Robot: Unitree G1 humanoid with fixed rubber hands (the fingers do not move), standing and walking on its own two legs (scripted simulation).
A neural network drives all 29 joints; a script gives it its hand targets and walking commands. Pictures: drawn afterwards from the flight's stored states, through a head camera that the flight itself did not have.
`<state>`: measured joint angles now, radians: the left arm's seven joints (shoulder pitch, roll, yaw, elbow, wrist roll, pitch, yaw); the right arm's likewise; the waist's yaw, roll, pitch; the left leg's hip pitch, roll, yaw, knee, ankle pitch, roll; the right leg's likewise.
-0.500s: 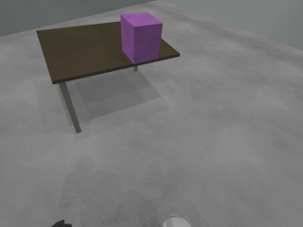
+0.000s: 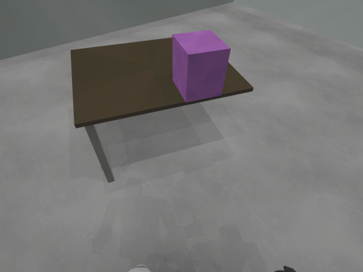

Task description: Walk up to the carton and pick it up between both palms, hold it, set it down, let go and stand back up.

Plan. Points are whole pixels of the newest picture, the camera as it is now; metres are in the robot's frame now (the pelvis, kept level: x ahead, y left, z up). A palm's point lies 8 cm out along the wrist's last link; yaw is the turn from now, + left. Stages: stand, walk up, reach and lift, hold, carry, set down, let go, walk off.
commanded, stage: walk up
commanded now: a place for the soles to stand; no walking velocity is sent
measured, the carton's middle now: (198, 66) +1.06 -0.03 -0.09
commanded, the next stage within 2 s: none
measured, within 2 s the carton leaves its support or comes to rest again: neither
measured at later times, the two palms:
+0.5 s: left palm (111, 192) +0.35 +0.22 -0.09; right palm (316, 257) +0.22 -0.33 -0.12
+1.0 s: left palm (115, 174) +0.43 +0.23 -0.12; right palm (281, 155) +0.51 -0.30 -0.09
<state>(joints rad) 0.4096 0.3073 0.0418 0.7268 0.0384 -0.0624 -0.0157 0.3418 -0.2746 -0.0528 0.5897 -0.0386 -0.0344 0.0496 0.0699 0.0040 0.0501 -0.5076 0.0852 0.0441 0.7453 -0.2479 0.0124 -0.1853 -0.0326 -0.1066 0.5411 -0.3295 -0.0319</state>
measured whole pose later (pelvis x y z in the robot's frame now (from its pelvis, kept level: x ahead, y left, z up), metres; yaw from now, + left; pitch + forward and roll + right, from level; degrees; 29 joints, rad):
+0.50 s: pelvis +0.22 -0.04 -0.02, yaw +1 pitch -3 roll +1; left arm 0.28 0.28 0.05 0.58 0.04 -0.06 -0.03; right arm 0.50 -0.33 -0.04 0.67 -0.04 -0.02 0.01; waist -0.05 -0.01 0.06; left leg -0.27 0.07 -0.01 0.94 -0.51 0.02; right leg -0.42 -0.04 -0.07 0.72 -0.24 -0.03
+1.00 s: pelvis +0.41 -0.04 -0.01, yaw +2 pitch -2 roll +1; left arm 0.44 0.31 0.02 0.66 0.04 0.00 -0.03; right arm 0.35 -0.28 -0.04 0.61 -0.04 -0.05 -0.01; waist 0.01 -0.06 0.06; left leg -0.31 0.00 0.04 0.62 -0.27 0.02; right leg -0.43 -0.05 -0.01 1.13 -0.44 0.01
